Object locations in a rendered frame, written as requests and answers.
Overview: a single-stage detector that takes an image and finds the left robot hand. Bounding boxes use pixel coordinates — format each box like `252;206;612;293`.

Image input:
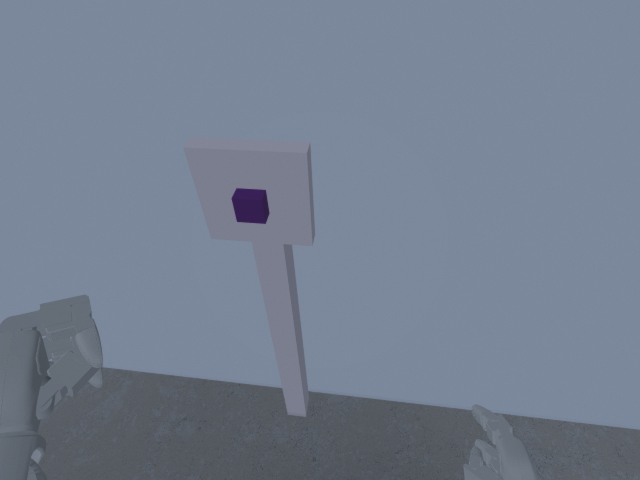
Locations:
0;295;103;434

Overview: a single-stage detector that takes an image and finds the panel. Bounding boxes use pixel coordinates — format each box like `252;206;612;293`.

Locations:
183;137;315;417

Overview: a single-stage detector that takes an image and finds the right robot hand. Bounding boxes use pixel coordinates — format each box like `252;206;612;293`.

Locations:
463;405;539;480

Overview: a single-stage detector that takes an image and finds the button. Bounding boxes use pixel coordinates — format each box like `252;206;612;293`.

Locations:
232;188;269;224

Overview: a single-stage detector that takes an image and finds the left robot forearm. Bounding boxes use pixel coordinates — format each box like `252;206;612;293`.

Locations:
0;431;47;480

